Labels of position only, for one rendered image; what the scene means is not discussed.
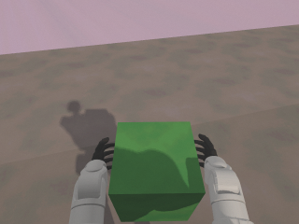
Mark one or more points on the right robot hand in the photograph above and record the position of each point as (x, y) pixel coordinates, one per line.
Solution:
(207, 149)

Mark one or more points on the robot right forearm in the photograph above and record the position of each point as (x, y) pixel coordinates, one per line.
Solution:
(225, 193)

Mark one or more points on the left robot hand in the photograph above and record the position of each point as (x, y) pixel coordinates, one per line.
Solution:
(100, 152)

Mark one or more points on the robot left forearm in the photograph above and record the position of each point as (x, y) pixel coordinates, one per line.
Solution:
(89, 196)

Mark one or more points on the carton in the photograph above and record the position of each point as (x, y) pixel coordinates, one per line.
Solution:
(155, 173)

